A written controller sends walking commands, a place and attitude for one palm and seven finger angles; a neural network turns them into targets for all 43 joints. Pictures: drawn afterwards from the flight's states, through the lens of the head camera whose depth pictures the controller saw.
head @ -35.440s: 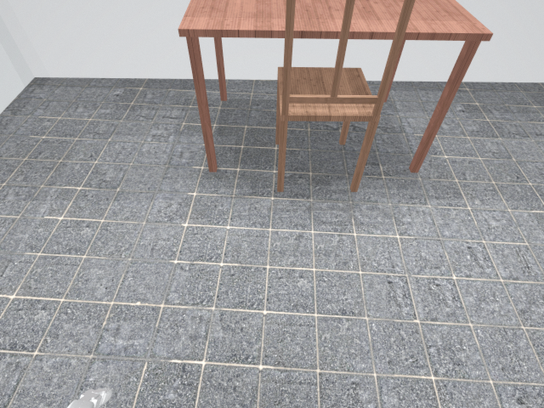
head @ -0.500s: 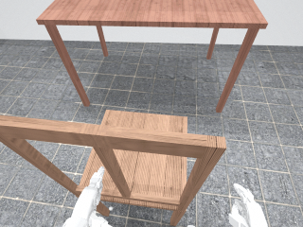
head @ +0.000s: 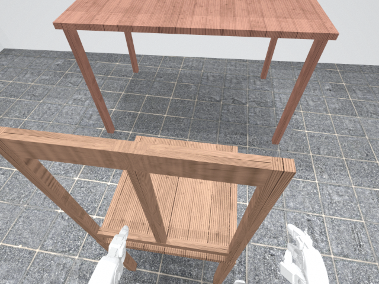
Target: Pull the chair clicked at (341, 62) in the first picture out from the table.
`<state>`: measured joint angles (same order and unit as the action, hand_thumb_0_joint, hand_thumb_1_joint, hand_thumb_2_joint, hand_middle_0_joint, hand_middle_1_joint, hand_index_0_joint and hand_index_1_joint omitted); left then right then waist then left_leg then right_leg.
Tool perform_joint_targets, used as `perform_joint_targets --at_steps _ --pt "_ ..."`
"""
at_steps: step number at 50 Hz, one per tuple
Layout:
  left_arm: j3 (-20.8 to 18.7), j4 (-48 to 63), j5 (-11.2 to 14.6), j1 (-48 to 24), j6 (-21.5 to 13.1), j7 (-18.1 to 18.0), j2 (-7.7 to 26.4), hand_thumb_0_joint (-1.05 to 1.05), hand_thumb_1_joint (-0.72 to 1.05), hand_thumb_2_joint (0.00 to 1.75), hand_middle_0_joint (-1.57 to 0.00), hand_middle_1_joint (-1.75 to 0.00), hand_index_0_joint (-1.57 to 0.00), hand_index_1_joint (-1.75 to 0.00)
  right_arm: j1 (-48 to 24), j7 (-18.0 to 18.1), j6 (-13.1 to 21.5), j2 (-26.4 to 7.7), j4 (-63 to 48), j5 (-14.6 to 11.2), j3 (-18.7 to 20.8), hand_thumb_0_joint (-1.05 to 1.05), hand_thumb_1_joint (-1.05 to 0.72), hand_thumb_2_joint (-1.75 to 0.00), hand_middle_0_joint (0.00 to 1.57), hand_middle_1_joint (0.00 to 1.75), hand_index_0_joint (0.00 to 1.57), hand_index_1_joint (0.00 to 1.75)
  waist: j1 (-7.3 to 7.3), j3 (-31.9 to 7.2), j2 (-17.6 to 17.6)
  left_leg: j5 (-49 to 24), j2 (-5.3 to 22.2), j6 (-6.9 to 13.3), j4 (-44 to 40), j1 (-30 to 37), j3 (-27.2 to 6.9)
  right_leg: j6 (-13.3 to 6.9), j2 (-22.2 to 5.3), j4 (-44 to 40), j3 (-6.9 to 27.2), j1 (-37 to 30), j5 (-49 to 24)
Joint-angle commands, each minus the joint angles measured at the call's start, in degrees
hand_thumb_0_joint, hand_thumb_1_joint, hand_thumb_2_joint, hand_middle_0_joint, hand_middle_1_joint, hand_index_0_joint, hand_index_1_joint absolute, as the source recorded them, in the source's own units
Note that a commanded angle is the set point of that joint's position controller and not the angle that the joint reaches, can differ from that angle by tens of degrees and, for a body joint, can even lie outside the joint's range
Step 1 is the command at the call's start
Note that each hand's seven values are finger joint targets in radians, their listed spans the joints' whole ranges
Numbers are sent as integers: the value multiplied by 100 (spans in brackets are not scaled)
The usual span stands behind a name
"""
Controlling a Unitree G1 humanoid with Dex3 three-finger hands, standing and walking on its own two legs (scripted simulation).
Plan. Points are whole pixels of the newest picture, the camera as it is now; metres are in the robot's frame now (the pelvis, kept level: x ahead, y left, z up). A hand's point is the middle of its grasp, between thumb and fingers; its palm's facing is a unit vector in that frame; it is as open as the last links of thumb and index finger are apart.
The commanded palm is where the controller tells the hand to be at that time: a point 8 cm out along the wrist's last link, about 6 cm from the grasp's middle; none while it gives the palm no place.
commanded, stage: draw the hand back to the body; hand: left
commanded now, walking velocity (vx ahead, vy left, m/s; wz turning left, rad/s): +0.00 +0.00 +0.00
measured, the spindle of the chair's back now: (152, 213) +0.26 +0.09 +0.01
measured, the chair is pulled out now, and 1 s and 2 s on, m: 0.67 0.67 0.67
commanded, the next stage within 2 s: step back with the hand held close in 1.60 s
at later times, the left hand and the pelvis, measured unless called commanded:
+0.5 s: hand (102, 259) +0.16 +0.15 +0.08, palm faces -0.01 -0.99 -0.11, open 17.4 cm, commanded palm +0.13 +0.21 +0.10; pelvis +0.00 +0.00 -0.01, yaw +0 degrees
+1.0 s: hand (26, 223) +0.19 +0.23 +0.16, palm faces +0.38 -0.81 -0.44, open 12.5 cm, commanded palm +0.14 +0.27 +0.19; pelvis +0.01 -0.01 +0.05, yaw +0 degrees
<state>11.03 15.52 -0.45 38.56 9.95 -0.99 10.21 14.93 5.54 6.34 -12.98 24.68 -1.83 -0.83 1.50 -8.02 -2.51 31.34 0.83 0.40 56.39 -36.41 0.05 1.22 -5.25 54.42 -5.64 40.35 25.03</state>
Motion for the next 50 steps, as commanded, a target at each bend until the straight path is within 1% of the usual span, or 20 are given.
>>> perform_joint_targets --at_steps 1,2,4,7,9,10,13,16,18,20,23,26,27,28,30,33,38,43,47,50 --pt "-97 1375 -45 627 -435 44 205 0 -55 20 0 0 0 0 -498 80 349 -587 -1045 -22 311 0 -90 -90 20 30 20 30 30 -588 356 -1657 -88 60 -862 -82 -128 -189 196 -685 34 -859 -1010" --pt "-301 2107 726 152 -1165 25 -270 0 -55 20 0 0 0 0 -486 76 488 -517 -997 -25 292 0 -90 -90 20 30 20 30 27 -461 665 -1671 -148 0 -667 -248 -159 -179 266 -607 -103 -601 -1104" --pt "-631 2043 703 258 -1724 5 190 0 -55 20 0 0 0 0 -459 75 627 -585 -796 -29 323 0 -90 -90 20 30 20 30 -48 -681 309 -1694 -150 -16 -605 -169 -157 -215 284 -477 -52 -572 -1008" --pt "-727 2196 831 344 -2309 56 159 0 -55 20 0 0 0 0 -366 11 721 -542 -681 -64 358 0 -90 -90 20 30 20 30 -82 -840 -64 -1999 -122 -90 -543 -40 -198 -231 281 -278 -92 -471 -1075" --pt "-812 2059 827 399 -2706 137 183 0 -55 20 0 0 0 0 -404 -62 719 -525 -561 -68 410 0 -90 -90 20 30 20 30 -117 -797 -122 -2124 -84 -128 -443 -128 -220 -248 289 -143 -86 -341 -1129" --pt "-652 1974 821 398 -2920 224 56 0 -55 20 0 0 0 0 -462 -123 719 -509 -532 -68 419 0 -90 -90 20 30 20 30 -79 -715 12 -2053 -68 -128 -389 -218 -221 -230 288 -105 -87 -238 -1109" --pt "-746 1601 760 447 -3491 588 222 0 -55 20 0 0 0 0 -628 -278 664 -505 -437 -68 503 0 -90 -90 20 30 20 30 -82 -627 300 -1920 -16 -91 -172 -625 -204 -239 262 42 11 -165 -1146" --pt "-1015 1765 850 762 -3162 867 466 0 -55 20 0 0 0 0 -749 -313 520 -528 -718 -145 527 0 -90 -90 20 30 20 30 -206 -941 109 -1662 -15 -65 -434 -408 -138 -218 214 -149 86 -609 -981" --pt "-1474 2002 1005 792 -2785 867 745 0 -55 20 0 0 0 0 -844 -222 400 -515 -807 -190 527 0 -90 -90 20 30 20 30 -283 -1089 167 -1651 -29 -32 -555 -325 -135 -213 192 -306 114 -976 -1023" --pt "-1770 2411 1194 616 -2590 785 819 0 -55 20 0 0 0 0 -829 -107 341 -448 -839 -228 499 0 -90 -90 20 30 20 30 -260 -1094 272 -1736 -31 -18 -656 -167 -143 -186 201 -405 58 -1136 -1183" --pt "-2173 2705 1465 408 -2607 638 953 0 -48 24 -1 -2 -1 -2 -733 12 402 -385 -724 -241 460 0 -90 -90 20 30 20 30 -228 -1079 442 -1942 -21 -7 -736 1 -204 -173 228 -601 21 -1312 -1468" --pt "-2123 2413 1619 242 -2733 776 816 0 -37 29 -2 -4 -2 -4 -678 46 583 -426 -512 -264 413 0 -90 -90 20 30 20 30 -85 -721 518 -1872 -11 -18 -815 124 -209 -125 232 -847 31 -1248 -1399" --pt "-2511 2213 553 698 -2089 -31 1856 0 -33 31 -3 -5 -3 -5 -515 175 397 -417 -478 -92 400 0 -90 -90 20 30 20 30 -549 -990 70 -2107 254 -48 -1186 477 -157 -309 37 -1035 251 -1891 -1477" --pt "-2169 2383 456 773 -1785 -332 1261 0 -30 32 -4 -5 -4 -5 -509 188 360 -345 -537 -73 341 0 -90 -90 20 30 20 30 -378 -574 -34 -2086 189 -56 -1311 547 -121 -277 19 -1228 137 -1932 -1543" --pt "-1833 2279 361 654 -1537 -538 874 0 -22 36 -4 -7 -4 -7 -523 176 302 -372 -432 -56 311 0 -90 -90 20 30 20 30 -287 -212 -81 -2171 228 -78 -1466 689 -151 -283 -8 -1353 68 -1984 -1615" --pt "-2044 2262 269 194 -1398 -766 1203 0 -12 41 -6 -9 -6 -9 -657 234 228 -448 -317 -29 278 0 -90 -90 20 30 20 30 -316 15 195 -2171 237 -33 -1754 1009 -156 -284 6 -1736 38 -2266 -1679" --pt "-2544 2368 206 -541 -1413 -998 1722 0 7 50 -8 -13 -8 -13 -810 279 384 -490 -109 10 176 0 -90 -90 20 30 20 30 -394 293 -20 -2105 225 -32 -2367 1589 -210 -308 -2 -2289 60 -2660 -1505" --pt "-2855 2185 221 -698 -1465 -1042 1784 0 25 58 -11 -16 -11 -16 -952 220 503 -484 107 39 150 0 -90 -90 20 30 20 30 -458 456 -271 -2299 223 -45 -2786 2035 -172 -321 18 -2655 95 -3018 -1680" --pt "-2948 2109 262 -694 -1562 -1001 1655 0 39 65 -13 -19 -13 -19 -1025 125 535 -486 217 72 171 0 -90 -90 20 30 20 30 -485 496 -181 -2560 263 -41 -3020 2314 -119 -296 35 -2788 103 -3239 -1962" --pt "-3244 2238 287 -919 -1608 -1013 1894 0 50 71 -15 -22 -15 -22 -1069 104 540 -527 282 82 212 0 -90 -90 20 30 20 30 -488 400 -27 -2721 271 -23 -3123 2500 -111 -290 55 -2903 163 -3410 -2187"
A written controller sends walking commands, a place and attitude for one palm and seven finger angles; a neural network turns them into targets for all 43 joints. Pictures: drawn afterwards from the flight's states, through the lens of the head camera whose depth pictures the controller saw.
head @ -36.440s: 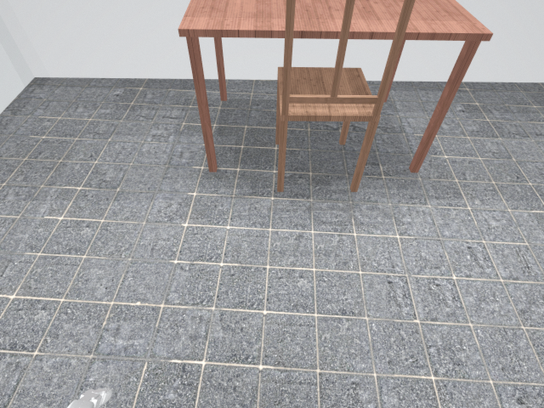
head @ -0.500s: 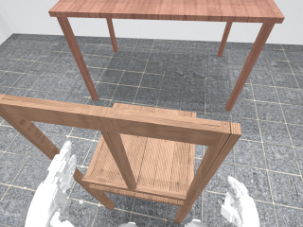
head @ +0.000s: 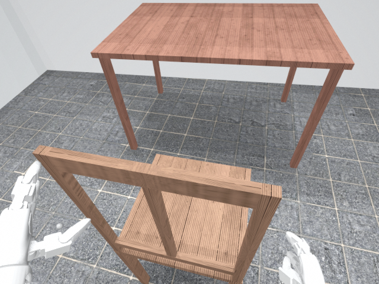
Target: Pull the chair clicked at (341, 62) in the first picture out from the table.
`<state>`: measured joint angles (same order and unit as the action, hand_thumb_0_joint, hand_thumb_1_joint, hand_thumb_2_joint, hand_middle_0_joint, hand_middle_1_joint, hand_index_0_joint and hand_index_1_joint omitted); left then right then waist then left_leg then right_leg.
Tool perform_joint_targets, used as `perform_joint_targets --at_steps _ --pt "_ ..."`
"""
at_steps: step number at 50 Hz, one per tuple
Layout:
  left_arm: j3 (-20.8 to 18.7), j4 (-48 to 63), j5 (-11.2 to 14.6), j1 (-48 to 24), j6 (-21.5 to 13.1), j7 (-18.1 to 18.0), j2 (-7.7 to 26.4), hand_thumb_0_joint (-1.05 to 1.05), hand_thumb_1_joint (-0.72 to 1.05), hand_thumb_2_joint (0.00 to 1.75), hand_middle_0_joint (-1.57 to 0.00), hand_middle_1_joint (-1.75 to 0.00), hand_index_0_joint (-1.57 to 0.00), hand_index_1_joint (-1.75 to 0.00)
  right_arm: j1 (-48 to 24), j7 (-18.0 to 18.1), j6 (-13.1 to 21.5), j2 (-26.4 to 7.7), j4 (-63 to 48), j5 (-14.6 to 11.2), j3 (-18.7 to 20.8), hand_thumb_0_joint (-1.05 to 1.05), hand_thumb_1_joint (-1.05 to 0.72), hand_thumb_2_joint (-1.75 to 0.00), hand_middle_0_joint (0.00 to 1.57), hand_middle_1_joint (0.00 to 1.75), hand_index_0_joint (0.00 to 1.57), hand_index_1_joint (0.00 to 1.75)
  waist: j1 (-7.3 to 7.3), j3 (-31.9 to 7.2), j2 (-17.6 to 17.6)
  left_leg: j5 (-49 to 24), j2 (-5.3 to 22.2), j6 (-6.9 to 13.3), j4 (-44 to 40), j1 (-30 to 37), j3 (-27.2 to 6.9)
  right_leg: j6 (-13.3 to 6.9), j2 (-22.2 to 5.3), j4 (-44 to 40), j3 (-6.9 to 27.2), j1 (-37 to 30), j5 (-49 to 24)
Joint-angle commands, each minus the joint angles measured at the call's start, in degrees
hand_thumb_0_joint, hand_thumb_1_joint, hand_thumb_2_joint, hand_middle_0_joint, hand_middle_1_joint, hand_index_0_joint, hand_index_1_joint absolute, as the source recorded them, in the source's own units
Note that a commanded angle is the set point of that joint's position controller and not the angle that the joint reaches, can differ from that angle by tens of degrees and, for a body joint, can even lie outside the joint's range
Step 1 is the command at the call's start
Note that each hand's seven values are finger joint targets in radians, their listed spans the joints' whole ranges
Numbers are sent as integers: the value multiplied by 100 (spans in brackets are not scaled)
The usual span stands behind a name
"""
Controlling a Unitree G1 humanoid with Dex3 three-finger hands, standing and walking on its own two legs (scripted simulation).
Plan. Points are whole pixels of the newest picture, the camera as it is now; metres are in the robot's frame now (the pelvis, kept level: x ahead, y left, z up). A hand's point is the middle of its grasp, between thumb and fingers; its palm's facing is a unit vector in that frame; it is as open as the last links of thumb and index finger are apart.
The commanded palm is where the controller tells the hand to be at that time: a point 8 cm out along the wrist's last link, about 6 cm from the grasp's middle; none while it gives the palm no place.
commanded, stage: draw the hand back to the body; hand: left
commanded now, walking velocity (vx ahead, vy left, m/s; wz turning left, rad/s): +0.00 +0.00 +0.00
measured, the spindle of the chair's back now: (163, 227) +0.25 +0.10 -0.04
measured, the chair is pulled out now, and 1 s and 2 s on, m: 0.67 0.67 0.67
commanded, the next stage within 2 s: step back with the hand held close in 0.60 s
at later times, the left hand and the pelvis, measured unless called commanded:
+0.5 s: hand (49, 200) +0.20 +0.26 +0.15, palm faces +0.43 -0.79 -0.44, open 7.5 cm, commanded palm +0.15 +0.30 +0.18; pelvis +0.00 +0.00 +0.01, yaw -1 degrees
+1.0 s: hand (47, 201) +0.20 +0.26 +0.15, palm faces +0.31 -0.77 -0.56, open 7.4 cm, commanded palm +0.13 +0.31 +0.18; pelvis -0.02 +0.02 +0.01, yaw -3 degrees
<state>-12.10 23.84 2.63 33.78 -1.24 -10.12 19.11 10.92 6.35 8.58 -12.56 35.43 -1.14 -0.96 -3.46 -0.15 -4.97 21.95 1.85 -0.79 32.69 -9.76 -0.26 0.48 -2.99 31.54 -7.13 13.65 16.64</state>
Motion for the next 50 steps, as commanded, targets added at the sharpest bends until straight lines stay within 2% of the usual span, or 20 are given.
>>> perform_joint_targets --at_steps 1,11,13,15,19,20,23,26,31,33,35,36,37,38,39,41,43,46,48,50 --pt "-998 1504 -35 -548 -522 -106 1044 0 54 73 -15 -22 -15 -22 -665 15 333 -569 -778 25 224 0 -90 -90 20 30 20 30 -12 -456 121 -1900 162 106 -767 -58 -53 -211 -177 -631 319 -795 -1457" --pt "-1682 1156 48 -1202 -599 -133 1353 0 90 90 -20 -30 -20 -30 -692 -38 287 -624 -564 18 268 0 -90 -90 20 30 20 30 -29 -313 157 -2098 172 111 -979 168 -23 -191 -171 -820 346 -982 -1641" --pt "-1458 724 56 -848 -560 -66 997 0 90 90 -20 -30 -20 -30 -715 -68 215 -634 -528 17 315 0 -90 -90 20 30 20 30 -16 -239 406 -2210 199 119 -1002 127 -7 -187 -173 -838 308 -1026 -1760" --pt "-1304 578 83 -745 -526 -7 838 0 90 90 -20 -30 -20 -30 -762 -105 101 -642 -546 -6 328 0 -90 -90 20 30 20 30 -13 -158 538 -2233 217 135 -1001 107 31 -160 -173 -834 317 -983 -1824" --pt "-1453 1044 69 -902 -597 3 1116 0 90 90 -20 -30 -20 -30 -795 -119 68 -654 -600 4 353 0 -90 -90 20 30 20 30 -48 -413 250 -2280 193 148 -994 197 24 -175 -186 -858 370 -1121 -1909" --pt "-1476 1052 74 -823 -602 -12 1120 0 90 90 -20 -30 -20 -30 -796 -111 67 -638 -603 4 350 0 -90 -90 20 30 20 30 -51 -440 306 -2330 203 137 -1005 203 -3 -182 -181 -817 348 -1140 -1916" --pt "-1707 1587 50 -1039 -650 -58 1471 0 90 90 -20 -30 -20 -30 -762 -82 128 -657 -621 24 348 0 -90 -90 20 30 20 30 -59 -765 -82 -2399 181 112 -987 361 -23 -201 -200 -806 396 -1273 -1938" --pt "-1661 1600 33 -840 -626 -98 1357 0 90 90 -20 -30 -20 -30 -750 -82 198 -590 -615 13 324 0 -90 -90 20 30 20 30 -73 -618 -185 -2608 197 81 -969 389 -10 -215 -173 -777 365 -1167 -2011" --pt "-1489 1026 54 -866 -537 -71 1077 0 90 90 -20 -30 -20 -30 -743 -75 114 -616 -558 -12 337 0 -90 -90 20 30 20 30 -4 -157 179 -2252 227 87 -1043 187 26 -192 -146 -876 342 -969 -1755" --pt "-1471 855 58 -926 -531 -47 1046 0 90 90 -20 -30 -20 -30 -717 -68 68 -658 -540 -13 361 0 -90 -90 20 30 20 30 21 -176 362 -2154 234 109 -1077 159 19 -187 -157 -918 322 -990 -1652" --pt "-1406 807 58 -949 -530 -28 1006 0 90 90 -20 -30 -20 -30 -776 -83 39 -660 -566 -15 348 0 -90 -90 20 30 20 30 -4 -87 334 -2102 233 124 -1085 135 21 -179 -154 -902 336 -925 -1598" --pt "-1183 1107 57 -1102 -564 6 890 0 90 90 -20 -30 -20 -30 -798 -98 69 -674 -624 -8 326 0 -90 -90 20 30 20 30 18 -163 242 -2094 225 131 -1092 204 18 -173 -161 -905 357 -922 -1579" --pt "-2053 1502 128 -1956 -827 0 1770 0 90 90 -20 -30 -20 -30 -717 -83 -72 -772 -742 -63 398 0 -90 -90 20 30 20 30 235 410 128 -1651 339 194 -1007 -42 21 -260 -401 -1224 1157 -327 -2070" --pt "-2101 1470 79 -2132 -924 22 1855 0 90 90 -20 -30 -20 -30 -587 -61 -139 -716 -660 -48 394 0 -90 -90 20 30 20 30 271 257 140 -1311 324 180 -1030 -94 -78 -307 -558 -1230 1143 -447 -2022" --pt "-1856 1084 67 -1462 -888 30 1462 0 90 90 -20 -30 -20 -30 -717 -50 -160 -675 -665 -28 407 0 -90 -90 20 30 20 30 276 343 227 -1455 310 180 -1038 -68 -75 -306 -554 -1187 1141 -405 -2204" --pt "-1620 1000 31 -878 -847 64 1122 0 90 90 -20 -30 -20 -30 -717 -113 -259 -710 -825 6 390 0 -90 -90 20 30 20 30 252 -113 204 -1934 351 171 -1105 64 -80 -250 -522 -958 1022 -714 -2383" --pt "-1736 1107 10 -467 -841 36 1196 0 90 90 -20 -30 -20 -30 -749 -118 -355 -700 -898 7 436 0 -90 -90 20 30 20 30 247 -625 92 -2547 441 181 -1068 226 -99 -204 -542 -737 888 -971 -2728" --pt "-1871 1482 -23 -63 -861 -21 1295 0 90 90 -20 -30 -20 -30 -775 -133 -492 -641 -1089 -6 455 0 -90 -90 20 30 20 30 247 -978 200 -3125 537 167 -965 159 -153 -180 -514 -497 812 -1087 -2931" --pt "-2134 1545 -19 116 -868 -75 1518 0 90 90 -20 -30 -20 -30 -824 -110 -537 -605 -1101 -36 506 0 -90 -90 20 30 20 30 260 -1117 271 -3221 579 175 -945 66 -224 -164 -525 -391 760 -1142 -2943" --pt "-2155 1574 11 298 -875 -95 1488 0 90 90 -20 -30 -20 -30 -793 -93 -581 -540 -1164 -59 514 0 -90 -90 20 30 20 30 268 -1080 379 -3195 599 160 -870 -97 -256 -165 -538 -326 780 -1067 -2961"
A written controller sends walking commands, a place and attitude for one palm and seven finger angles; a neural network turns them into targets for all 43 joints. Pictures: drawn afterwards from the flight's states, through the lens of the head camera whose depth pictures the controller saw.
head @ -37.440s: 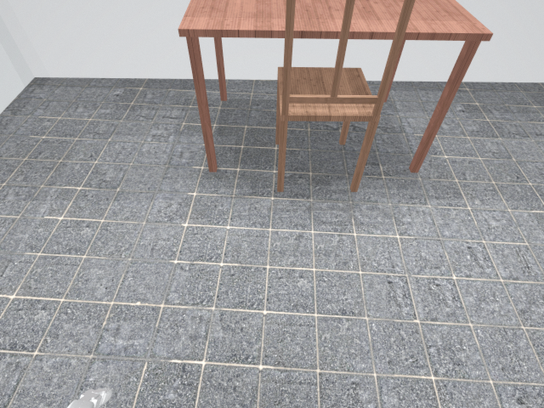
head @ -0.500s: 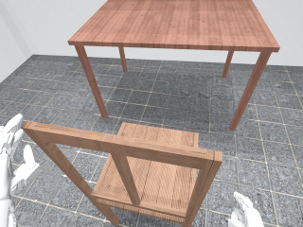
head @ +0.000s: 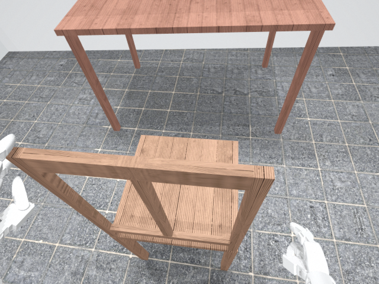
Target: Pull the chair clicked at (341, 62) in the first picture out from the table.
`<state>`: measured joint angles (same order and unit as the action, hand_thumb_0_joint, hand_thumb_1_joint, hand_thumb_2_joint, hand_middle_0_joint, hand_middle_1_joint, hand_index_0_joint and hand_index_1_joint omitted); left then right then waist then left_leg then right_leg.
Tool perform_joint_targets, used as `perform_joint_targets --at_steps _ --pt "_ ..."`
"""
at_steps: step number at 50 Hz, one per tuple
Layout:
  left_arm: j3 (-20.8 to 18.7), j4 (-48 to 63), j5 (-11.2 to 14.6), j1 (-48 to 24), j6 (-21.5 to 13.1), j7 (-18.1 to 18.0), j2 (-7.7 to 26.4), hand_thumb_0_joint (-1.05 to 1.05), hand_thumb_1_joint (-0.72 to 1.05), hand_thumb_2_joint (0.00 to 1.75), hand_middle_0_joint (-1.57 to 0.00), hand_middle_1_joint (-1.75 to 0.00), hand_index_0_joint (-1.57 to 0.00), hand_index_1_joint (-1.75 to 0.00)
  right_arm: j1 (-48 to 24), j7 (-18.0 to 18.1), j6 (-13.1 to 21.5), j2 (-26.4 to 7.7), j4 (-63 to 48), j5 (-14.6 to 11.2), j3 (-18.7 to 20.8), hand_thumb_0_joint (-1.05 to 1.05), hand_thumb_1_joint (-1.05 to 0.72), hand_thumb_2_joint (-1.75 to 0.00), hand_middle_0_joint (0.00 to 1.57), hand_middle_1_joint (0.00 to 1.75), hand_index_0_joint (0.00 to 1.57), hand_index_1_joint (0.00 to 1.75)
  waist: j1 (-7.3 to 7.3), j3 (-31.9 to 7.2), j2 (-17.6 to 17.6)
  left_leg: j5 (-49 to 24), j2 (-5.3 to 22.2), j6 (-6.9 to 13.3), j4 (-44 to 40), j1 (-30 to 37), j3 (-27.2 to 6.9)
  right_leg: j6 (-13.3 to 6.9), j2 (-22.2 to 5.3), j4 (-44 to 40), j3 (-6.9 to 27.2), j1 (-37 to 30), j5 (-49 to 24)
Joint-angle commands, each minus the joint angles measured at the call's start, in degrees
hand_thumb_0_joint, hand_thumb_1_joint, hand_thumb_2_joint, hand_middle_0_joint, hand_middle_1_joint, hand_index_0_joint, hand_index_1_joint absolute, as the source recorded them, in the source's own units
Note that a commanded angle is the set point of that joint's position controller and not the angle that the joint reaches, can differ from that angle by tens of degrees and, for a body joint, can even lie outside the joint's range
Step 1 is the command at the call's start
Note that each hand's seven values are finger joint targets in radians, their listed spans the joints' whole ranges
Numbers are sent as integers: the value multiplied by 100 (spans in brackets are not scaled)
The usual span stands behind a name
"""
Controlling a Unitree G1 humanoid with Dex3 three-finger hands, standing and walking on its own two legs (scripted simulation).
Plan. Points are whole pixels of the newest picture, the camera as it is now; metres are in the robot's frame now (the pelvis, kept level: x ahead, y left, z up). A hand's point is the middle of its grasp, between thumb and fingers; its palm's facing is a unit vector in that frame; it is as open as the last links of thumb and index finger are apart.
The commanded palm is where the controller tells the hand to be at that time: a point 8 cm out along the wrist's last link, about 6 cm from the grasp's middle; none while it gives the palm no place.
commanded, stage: step back with the hand held close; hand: left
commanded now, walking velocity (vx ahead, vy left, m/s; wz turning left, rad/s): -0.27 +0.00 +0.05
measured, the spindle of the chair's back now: (157, 212) +0.27 +0.10 -0.04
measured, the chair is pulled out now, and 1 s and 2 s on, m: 0.67 0.67 0.67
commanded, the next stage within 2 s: stop stepping back and stand still in 1.40 s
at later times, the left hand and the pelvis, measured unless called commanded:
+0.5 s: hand out of the picture +0.13 +0.27 +0.15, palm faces +0.46 -0.75 -0.48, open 7.4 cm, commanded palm +0.07 +0.30 +0.18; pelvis -0.07 +0.00 -0.01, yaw +1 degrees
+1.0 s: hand out of the picture +0.10 +0.27 +0.16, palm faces +0.47 -0.71 -0.52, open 7.4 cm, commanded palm +0.02 +0.30 +0.18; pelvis -0.09 -0.01 -0.02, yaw +5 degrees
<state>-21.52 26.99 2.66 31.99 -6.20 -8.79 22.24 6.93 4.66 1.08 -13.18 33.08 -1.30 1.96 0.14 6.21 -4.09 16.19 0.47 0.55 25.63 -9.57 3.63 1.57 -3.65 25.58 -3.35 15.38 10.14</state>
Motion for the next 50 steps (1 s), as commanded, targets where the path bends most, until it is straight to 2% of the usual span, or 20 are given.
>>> perform_joint_targets --at_steps 1,3,8,13,17,19,22,26,30,34,36,37,39,40,42,45,47,48,49,50 --pt "-1230 1316 15 477 -392 -234 1187 0 90 90 -20 -30 -20 -30 -370 87 169 -474 -942 -50 234 0 -90 -90 20 30 20 30 -84 -1686 309 -2585 747 18 -142 -182 -648 -276 -466 299 402 -1205 -2298" --pt "-1297 1435 25 418 -425 -262 1290 0 90 90 -20 -30 -20 -30 -355 114 198 -505 -897 -60 267 0 -90 -90 20 30 20 30 -64 -1655 21 -2415 786 47 -193 -307 -683 -275 -461 380 398 -1158 -2087" --pt "-1071 1221 29 324 -411 -307 1042 0 90 90 -20 -30 -20 -30 -254 149 324 -508 -815 -46 244 0 -90 -90 20 30 20 30 -57 -1289 -88 -1306 823 103 -315 -840 -726 -219 -381 370 480 -919 -1294" --pt "-966 1243 -50 -192 -417 -356 1097 0 90 90 -20 -30 -20 -30 -40 159 413 -563 -766 -12 224 0 -90 -90 20 30 20 30 -30 -898 340 407 560 107 -145 -1320 -686 -302 -500 -145 898 -511 -183" --pt "-942 1224 -105 -404 -458 -373 1137 0 90 90 -20 -30 -20 -30 55 110 468 -562 -830 52 146 0 -90 -90 20 30 20 30 -50 -697 765 1182 364 126 173 -1263 -641 -351 -652 -793 1174 196 1557" --pt "-974 1381 -115 -464 -508 -396 1190 0 90 90 -20 -30 -20 -30 59 116 498 -595 -851 52 109 0 -90 -90 20 30 20 30 -51 -710 506 1364 427 167 51 -1305 -718 -338 -614 -815 1075 249 1958" --pt "-1108 1480 -158 -380 -600 -413 1254 0 90 90 -20 -30 -20 -30 29 98 569 -625 -923 63 105 0 -90 -90 20 30 20 30 -75 -736 86 1508 611 248 -388 -1833 -963 -222 -362 -402 856 -242 1666" --pt "-1193 1714 -132 -57 -716 -386 1227 0 90 90 -20 -30 -20 -30 46 63 668 -632 -963 22 140 0 -90 -90 20 30 20 30 -79 -1070 -304 853 820 269 -547 -2157 -1110 -162 -168 300 574 -1002 275" --pt "-1373 1527 -217 50 -814 -393 1184 0 90 90 -20 -30 -20 -30 10 59 784 -634 -948 17 195 0 -90 -90 20 30 20 30 -72 -855 -840 1680 1121 429 -884 -3355 -1285 -102 27 1157 430 -1633 -88" --pt "-1378 1284 -225 -100 -929 -348 1140 0 90 90 -20 -30 -20 -30 140 62 882 -601 -848 -15 243 0 -90 -90 20 30 20 30 -41 -743 -224 2067 1014 430 -503 -3595 -1210 -161 -17 1231 678 -1505 -119" --pt "-1342 1345 -259 -402 -1029 -302 1118 0 90 90 -20 -30 -20 -30 233 39 943 -661 -828 29 270 0 -90 -90 20 30 20 30 -9 -576 63 2713 768 405 -120 -3648 -1107 -301 -128 924 1109 -1002 692" --pt "-1332 1254 -265 -471 -1037 -302 1135 0 90 90 -20 -30 -20 -30 293 29 954 -649 -789 47 282 0 -90 -90 20 30 20 30 -7 -521 411 2710 606 352 205 -3439 -1030 -367 -262 544 1362 -609 1155" --pt "-1178 1348 -192 -613 -1022 -299 1154 0 90 90 -20 -30 -20 -30 348 -9 949 -618 -663 106 248 0 -90 -90 20 30 20 30 15 -588 1068 2096 238 157 1105 -2179 -787 -627 -758 -591 1921 641 1924" --pt "-1139 1444 -186 -717 -1021 -305 1206 0 90 90 -20 -30 -20 -30 323 -45 943 -610 -622 148 217 0 -90 -90 20 30 20 30 24 -701 1319 1757 129 96 1520 -1625 -715 -742 -993 -913 2035 1050 2129" --pt "-1160 1458 -156 -661 -1008 -323 1281 0 90 90 -20 -30 -20 -30 276 -91 900 -543 -507 170 173 0 -90 -90 20 30 20 30 26 -1118 1568 1242 38 62 1861 -970 -603 -807 -1245 -1064 1883 1077 1870" --pt "-1410 1719 -131 -284 -1106 -327 1420 0 90 90 -20 -30 -20 -30 168 -88 822 -557 -531 155 160 0 -90 -90 20 30 20 30 3 -1403 978 1092 266 196 676 -999 -893 -552 -841 -428 1329 590 1286" --pt "-1555 1884 -173 -55 -1235 -332 1411 0 90 90 -20 -30 -20 -30 33 -62 858 -624 -620 146 188 0 -90 -90 20 30 20 30 1 -1265 -244 1359 909 448 -269 -1781 -1563 -285 -210 706 854 224 1282" --pt "-1702 1811 -207 80 -1247 -350 1448 0 90 90 -20 -30 -20 -30 -109 -38 901 -690 -626 125 222 0 -90 -90 20 30 20 30 31 -1187 -1198 1685 1449 671 -868 -2620 -1956 -121 195 1818 460 -432 987" --pt "-1695 1931 -197 -10 -1274 -326 1347 0 90 90 -20 -30 -20 -30 -67 -26 957 -581 -692 118 228 0 -90 -90 20 30 20 30 52 -1164 -1439 1656 1847 825 -1203 -3280 -2172 -34 369 2750 321 -853 1130" --pt "-1678 2142 -150 -205 -1343 -293 1367 0 90 90 -20 -30 -20 -30 12 -11 1026 -553 -663 122 269 0 -90 -90 20 30 20 30 79 -1097 -1279 1206 1925 857 -1185 -3337 -2015 -55 369 3151 435 -787 1392"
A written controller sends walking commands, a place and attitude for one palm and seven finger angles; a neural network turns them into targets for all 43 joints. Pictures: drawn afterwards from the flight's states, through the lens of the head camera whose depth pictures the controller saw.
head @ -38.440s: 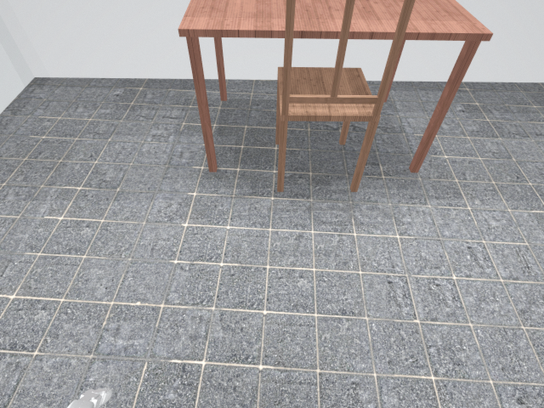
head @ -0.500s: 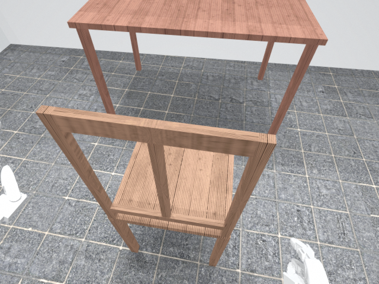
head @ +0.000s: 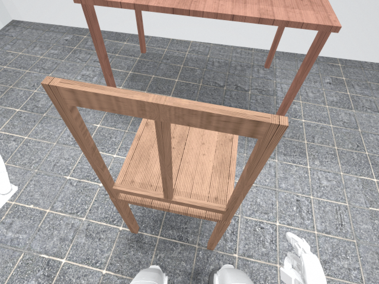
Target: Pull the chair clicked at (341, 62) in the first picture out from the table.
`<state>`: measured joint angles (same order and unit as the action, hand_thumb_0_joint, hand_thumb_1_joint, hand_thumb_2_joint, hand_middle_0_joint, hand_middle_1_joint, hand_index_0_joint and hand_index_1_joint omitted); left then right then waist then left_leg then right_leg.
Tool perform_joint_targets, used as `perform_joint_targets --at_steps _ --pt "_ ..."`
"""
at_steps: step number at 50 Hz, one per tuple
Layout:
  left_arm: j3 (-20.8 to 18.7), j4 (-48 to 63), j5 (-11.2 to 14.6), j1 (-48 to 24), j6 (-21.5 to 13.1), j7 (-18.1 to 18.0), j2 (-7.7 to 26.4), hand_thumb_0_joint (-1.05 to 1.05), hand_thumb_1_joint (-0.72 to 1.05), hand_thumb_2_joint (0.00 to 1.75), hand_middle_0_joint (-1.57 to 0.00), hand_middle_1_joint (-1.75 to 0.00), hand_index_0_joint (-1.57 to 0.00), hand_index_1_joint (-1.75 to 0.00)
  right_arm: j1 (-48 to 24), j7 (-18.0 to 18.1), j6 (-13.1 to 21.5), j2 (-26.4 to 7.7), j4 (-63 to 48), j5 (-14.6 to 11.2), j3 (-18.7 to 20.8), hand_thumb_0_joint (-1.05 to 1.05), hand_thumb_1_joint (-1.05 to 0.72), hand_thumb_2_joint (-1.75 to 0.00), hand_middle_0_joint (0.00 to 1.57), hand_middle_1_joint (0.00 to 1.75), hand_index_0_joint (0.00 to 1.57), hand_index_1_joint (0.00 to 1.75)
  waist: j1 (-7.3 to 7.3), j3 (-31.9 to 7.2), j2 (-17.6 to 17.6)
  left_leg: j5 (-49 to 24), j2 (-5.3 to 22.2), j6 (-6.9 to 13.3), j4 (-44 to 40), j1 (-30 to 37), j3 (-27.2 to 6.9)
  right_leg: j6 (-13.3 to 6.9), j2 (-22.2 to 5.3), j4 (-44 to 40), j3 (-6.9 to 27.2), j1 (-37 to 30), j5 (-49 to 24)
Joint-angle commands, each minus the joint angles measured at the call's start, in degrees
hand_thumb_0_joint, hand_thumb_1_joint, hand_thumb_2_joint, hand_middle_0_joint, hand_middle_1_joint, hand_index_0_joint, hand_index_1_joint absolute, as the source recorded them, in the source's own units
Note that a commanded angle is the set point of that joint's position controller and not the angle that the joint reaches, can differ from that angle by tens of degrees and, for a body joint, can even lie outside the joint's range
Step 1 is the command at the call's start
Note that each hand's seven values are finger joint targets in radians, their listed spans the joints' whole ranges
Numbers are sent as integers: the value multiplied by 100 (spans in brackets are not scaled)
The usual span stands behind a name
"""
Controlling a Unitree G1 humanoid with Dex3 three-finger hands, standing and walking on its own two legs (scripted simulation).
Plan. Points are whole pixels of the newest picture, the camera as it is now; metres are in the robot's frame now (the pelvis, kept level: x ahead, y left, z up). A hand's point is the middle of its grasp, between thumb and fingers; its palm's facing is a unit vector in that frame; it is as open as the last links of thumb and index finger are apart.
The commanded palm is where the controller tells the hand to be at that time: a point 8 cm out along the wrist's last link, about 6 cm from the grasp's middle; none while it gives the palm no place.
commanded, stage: step back with the hand held close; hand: left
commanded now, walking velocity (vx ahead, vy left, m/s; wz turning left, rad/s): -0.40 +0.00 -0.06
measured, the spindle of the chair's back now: (166, 167) +0.37 +0.08 -0.02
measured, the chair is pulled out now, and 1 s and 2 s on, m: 0.67 0.67 0.67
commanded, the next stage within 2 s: stop stepping back and stand still in 0.40 s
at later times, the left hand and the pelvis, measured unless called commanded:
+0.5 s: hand (19, 220) +0.18 +0.22 +0.18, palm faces +0.23 -0.80 -0.56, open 7.4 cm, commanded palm +0.10 +0.28 +0.20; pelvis -0.06 -0.01 +0.02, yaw -5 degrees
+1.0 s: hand out of the picture +0.07 +0.22 +0.18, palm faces +0.34 -0.87 -0.35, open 7.4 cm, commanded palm +0.00 +0.27 +0.20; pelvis -0.17 -0.01 +0.02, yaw -6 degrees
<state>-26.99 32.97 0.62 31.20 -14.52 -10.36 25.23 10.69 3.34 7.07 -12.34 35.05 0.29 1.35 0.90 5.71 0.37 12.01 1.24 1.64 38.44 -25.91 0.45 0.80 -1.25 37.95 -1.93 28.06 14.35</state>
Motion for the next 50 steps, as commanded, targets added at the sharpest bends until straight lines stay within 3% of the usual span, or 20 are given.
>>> perform_joint_targets --at_steps 1,5,8,10,11,12,13,16,18,19,20,21,26,31,33,37,41,45,48,50 --pt "-1143 1503 113 -31 -593 -84 1064 0 90 90 -20 -30 -20 -30 -258 108 501 -689 -798 -46 383 0 -90 -90 20 30 20 30 -3 -1048 -1496 1136 1820 706 -2249 -1305 -1505 -9 152 1761 321 -1803 1142" --pt "-1067 1087 240 303 -616 49 948 0 90 90 -20 -30 -20 -30 -68 29 614 -653 -442 24 405 0 -90 -90 20 30 20 30 -116 -1183 -1180 -1963 1618 524 -1207 1011 -1271 -62 -55 -424 175 -937 834" --pt "-966 869 141 77 -745 169 979 0 90 90 -20 -30 -20 -30 -122 -20 695 -685 -238 105 370 0 -90 -90 20 30 20 30 -150 -1344 -1193 -2499 1367 253 -492 1640 -1011 -81 -176 -2017 133 -1371 -881" --pt "-757 790 71 -74 -792 202 986 0 90 90 -20 -30 -20 -30 -42 -39 627 -634 -286 58 340 0 -90 -90 20 30 20 30 -72 -1676 -232 -2157 746 -70 249 1622 -220 -168 -585 -2017 375 -1709 -3054" --pt "-576 744 168 -117 -721 232 919 0 90 90 -20 -30 -20 -30 -73 -26 565 -687 -444 -38 489 0 -90 -90 20 30 20 30 -50 -1752 1285 -942 169 -312 862 948 116 -478 -1136 -1534 1177 -1895 -4793" --pt "-729 616 161 -12 -696 223 1000 0 90 90 -20 -30 -20 -30 -319 -18 526 -660 -606 -112 522 0 -90 -90 20 30 20 30 -143 -1540 1638 1153 -122 -297 1360 147 26 -838 -1694 -1400 1387 -2139 -5733" --pt "-956 433 167 368 -650 194 1148 0 90 90 -20 -30 -20 -30 -390 -2 439 -607 -639 -147 490 0 -90 -90 20 30 20 30 -185 -1542 1257 1670 -115 -217 1674 -209 -199 -1057 -1954 -1398 1487 -2220 -5851" --pt "-1071 856 132 391 -565 54 1160 0 90 90 -20 -30 -20 -30 -726 116 255 -329 -801 -85 103 0 -90 -90 20 30 20 30 -77 -1499 572 1395 19 -243 195 -307 -175 -787 -1494 -950 785 -2733 -5506" --pt "-1145 1151 168 391 -611 -14 1323 0 90 90 -20 -30 -20 -30 -767 234 239 -392 -780 -113 93 0 -90 -90 20 30 20 30 -4 -1573 370 -749 21 -196 -1752 526 119 -373 -954 -141 328 -2710 -5332" --pt "-1010 1422 241 431 -713 13 1216 0 90 90 -20 -30 -20 -30 -574 247 292 -359 -783 -81 96 0 -90 -90 20 30 20 30 -7 -1829 -72 -3031 468 -45 -2065 1465 -123 -69 -549 280 0 -2218 -4053" --pt "-1012 1687 235 483 -763 27 1273 0 90 90 -20 -30 -20 -30 -475 214 371 -531 -788 -68 276 0 -90 -90 20 30 20 30 -63 -1943 -911 -5759 1480 315 -1688 2604 -1037 66 -152 830 33 -774 -775" --pt "-962 1546 256 707 -800 87 1137 0 90 90 -20 -30 -20 -30 -198 115 447 -563 -658 -17 418 0 -90 -90 20 30 20 30 -102 -2177 -1271 -6541 1982 589 -1378 3032 -1340 -55 70 1386 345 -347 1566" --pt "-1051 1619 288 710 -626 130 1081 0 90 90 -20 -30 -20 -30 -224 -46 555 -601 -544 9 433 0 -90 -90 20 30 20 30 -86 -1635 -1598 -4593 1736 506 -1419 2070 -785 -49 -58 893 300 -656 1080" --pt "-917 896 365 887 -117 103 1003 0 90 90 -20 -30 -20 -30 -184 12 308 -652 -797 -199 286 0 -90 -90 20 30 20 30 -28 -1098 -1381 1457 1167 164 -1862 245 -566 44 -92 -1044 -178 -2182 385" --pt "-869 407 268 584 -37 71 1092 0 90 90 -20 -30 -20 -30 -56 88 274 -636 -723 -157 242 0 -90 -90 20 30 20 30 10 -890 -743 2476 668 -20 -1643 -274 -262 -51 -154 -1509 -157 -2565 484" --pt "-374 -116 197 -321 180 92 948 0 90 90 -20 -30 -20 -30 5 131 147 -696 -621 -131 365 0 -90 -90 20 30 20 30 69 -438 1951 1424 -252 -245 2164 1073 44 -805 -1743 -3423 1983 790 3429" --pt "-60 88 85 -1069 138 64 817 0 90 90 -20 -30 -20 -30 -328 152 137 -574 -565 -46 99 0 -90 -90 20 30 20 30 129 -545 1049 1158 -133 -51 1020 1155 275 -552 -1336 -2916 602 220 2513" --pt "-164 778 -20 -1298 -110 -57 936 0 90 90 -20 -30 -20 -30 -202 231 455 -641 -571 5 154 0 -90 -90 20 30 20 30 -18 -267 74 1370 -86 126 -2045 1096 33 -452 -1015 -2196 709 -1011 1902" --pt "-500 1272 -104 -529 -254 -39 1137 0 90 90 -20 -30 -20 -30 -45 71 571 -681 -769 -59 324 0 -90 -90 20 30 20 30 -164 -619 -2192 252 1189 495 -2839 1400 -1478 -89 -6 377 -221 -894 986" --pt "-657 1076 -31 -225 -197 27 1188 0 90 90 -20 -30 -20 -30 -363 23 473 -477 -783 -60 269 0 -90 -90 20 30 20 30 -36 -435 -2508 2511 1371 739 -3408 16 -1971 -57 -32 1759 47 -1170 1091"
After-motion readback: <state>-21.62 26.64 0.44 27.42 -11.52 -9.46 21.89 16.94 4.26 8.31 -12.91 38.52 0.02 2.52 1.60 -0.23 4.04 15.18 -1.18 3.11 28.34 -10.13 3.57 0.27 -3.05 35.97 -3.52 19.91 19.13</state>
